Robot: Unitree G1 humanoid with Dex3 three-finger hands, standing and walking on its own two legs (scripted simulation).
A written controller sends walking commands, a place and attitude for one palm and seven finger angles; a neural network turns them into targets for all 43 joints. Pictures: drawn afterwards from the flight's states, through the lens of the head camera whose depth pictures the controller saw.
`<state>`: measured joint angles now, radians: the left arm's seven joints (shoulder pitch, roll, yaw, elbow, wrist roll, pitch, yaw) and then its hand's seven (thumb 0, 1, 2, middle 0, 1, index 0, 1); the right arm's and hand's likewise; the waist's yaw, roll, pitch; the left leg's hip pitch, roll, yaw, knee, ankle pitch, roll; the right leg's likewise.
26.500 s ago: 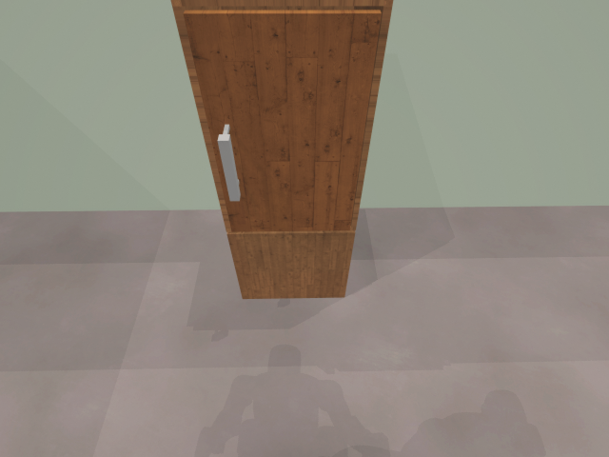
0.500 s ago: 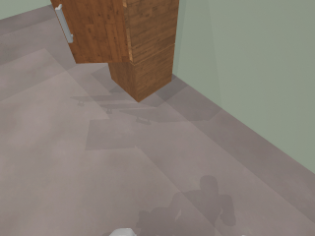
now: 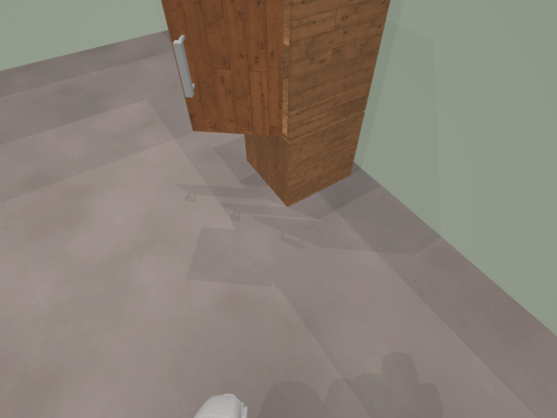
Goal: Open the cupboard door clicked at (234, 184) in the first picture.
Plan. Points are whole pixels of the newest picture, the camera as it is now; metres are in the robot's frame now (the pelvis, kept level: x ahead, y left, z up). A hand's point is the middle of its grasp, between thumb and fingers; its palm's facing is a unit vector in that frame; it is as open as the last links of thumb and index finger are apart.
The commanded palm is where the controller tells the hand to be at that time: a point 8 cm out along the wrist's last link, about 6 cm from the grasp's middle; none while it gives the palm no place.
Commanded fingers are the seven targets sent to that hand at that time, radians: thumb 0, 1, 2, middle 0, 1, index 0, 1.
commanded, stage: take the last steps up to it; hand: left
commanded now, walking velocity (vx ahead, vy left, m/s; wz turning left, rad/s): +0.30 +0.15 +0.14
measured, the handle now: (185, 66) +1.09 +0.39 -0.07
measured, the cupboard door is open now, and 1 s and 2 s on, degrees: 51 51 51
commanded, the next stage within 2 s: come to a stop and stand still in 1.18 s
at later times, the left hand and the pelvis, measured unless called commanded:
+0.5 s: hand (150, 339) +0.26 +0.26 -0.16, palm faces +0.05 -0.97 -0.23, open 7.4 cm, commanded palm none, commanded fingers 0.00 0.90 0.90 -0.20 -0.30 -0.20 -0.30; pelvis +0.17 +0.07 -0.01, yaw +1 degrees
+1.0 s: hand (129, 335) +0.28 +0.32 -0.20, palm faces +0.12 -0.98 -0.15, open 7.4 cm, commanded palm none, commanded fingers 0.00 0.90 0.90 -0.20 -0.30 -0.20 -0.30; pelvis +0.36 +0.16 -0.02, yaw +1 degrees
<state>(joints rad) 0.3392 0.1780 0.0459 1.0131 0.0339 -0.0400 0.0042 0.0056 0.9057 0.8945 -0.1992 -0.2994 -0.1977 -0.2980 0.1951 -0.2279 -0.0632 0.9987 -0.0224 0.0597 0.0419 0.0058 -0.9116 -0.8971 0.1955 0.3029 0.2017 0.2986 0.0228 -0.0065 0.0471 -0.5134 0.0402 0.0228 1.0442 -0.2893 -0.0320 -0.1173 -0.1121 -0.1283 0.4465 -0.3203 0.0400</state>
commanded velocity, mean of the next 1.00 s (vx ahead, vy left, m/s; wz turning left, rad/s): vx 0.29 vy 0.11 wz -0.01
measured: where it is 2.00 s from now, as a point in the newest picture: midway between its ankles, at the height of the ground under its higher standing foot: (245, 339)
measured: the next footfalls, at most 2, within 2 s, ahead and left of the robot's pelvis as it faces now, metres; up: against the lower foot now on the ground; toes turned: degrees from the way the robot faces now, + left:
left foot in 0.18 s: +0.16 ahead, +0.18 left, +0.00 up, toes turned +9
right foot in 0.52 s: +0.27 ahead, -0.02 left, +0.00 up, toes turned -7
